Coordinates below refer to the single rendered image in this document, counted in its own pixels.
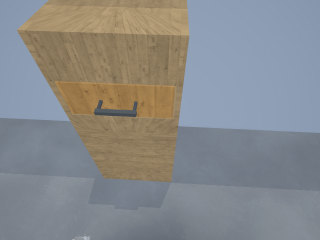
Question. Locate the handle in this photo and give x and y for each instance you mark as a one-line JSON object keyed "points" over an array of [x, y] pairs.
{"points": [[115, 112]]}

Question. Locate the drawer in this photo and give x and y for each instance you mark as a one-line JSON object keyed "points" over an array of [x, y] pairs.
{"points": [[153, 101]]}

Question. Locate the cabinet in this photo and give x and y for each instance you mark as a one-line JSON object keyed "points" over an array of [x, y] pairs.
{"points": [[137, 42]]}

